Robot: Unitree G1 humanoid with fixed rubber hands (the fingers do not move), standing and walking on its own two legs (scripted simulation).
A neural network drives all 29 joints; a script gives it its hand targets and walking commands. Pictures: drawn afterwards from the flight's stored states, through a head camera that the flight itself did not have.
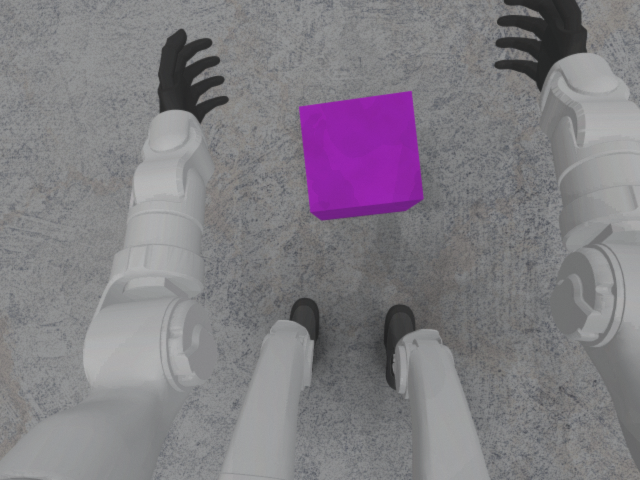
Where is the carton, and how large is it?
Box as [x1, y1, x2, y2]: [299, 91, 423, 220]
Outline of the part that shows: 411,91 299,107 310,211 321,220 405,210 423,198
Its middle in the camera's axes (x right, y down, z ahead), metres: +0.08 -0.17 +0.84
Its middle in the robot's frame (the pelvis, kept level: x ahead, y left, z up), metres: +0.53 +0.01 -0.53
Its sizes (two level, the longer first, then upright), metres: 0.210 0.200 0.250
